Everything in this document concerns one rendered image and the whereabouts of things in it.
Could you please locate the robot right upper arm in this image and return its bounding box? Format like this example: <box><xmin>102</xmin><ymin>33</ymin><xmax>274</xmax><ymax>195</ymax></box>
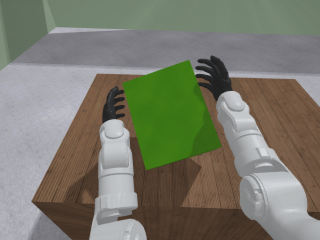
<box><xmin>239</xmin><ymin>171</ymin><xmax>320</xmax><ymax>240</ymax></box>

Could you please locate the robot left upper arm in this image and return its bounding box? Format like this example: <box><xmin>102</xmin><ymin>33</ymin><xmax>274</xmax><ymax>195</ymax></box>
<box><xmin>90</xmin><ymin>218</ymin><xmax>147</xmax><ymax>240</ymax></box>

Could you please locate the left robot hand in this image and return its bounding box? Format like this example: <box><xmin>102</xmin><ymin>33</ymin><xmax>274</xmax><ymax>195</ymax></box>
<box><xmin>102</xmin><ymin>86</ymin><xmax>125</xmax><ymax>124</ymax></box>

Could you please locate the carton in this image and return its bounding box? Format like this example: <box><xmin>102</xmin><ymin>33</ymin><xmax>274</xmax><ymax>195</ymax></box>
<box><xmin>122</xmin><ymin>60</ymin><xmax>222</xmax><ymax>170</ymax></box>

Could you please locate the right robot forearm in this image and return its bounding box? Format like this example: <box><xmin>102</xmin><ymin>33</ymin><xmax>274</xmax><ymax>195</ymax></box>
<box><xmin>216</xmin><ymin>91</ymin><xmax>308</xmax><ymax>207</ymax></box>

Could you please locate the pedestal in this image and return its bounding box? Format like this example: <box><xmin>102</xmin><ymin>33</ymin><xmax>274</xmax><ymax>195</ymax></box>
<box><xmin>31</xmin><ymin>73</ymin><xmax>320</xmax><ymax>240</ymax></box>

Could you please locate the left robot forearm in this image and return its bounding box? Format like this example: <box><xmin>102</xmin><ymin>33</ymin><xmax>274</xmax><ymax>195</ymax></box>
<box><xmin>89</xmin><ymin>119</ymin><xmax>138</xmax><ymax>240</ymax></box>

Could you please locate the right robot hand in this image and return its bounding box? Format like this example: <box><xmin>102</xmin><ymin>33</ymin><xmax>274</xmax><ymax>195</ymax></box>
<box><xmin>195</xmin><ymin>55</ymin><xmax>233</xmax><ymax>101</ymax></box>

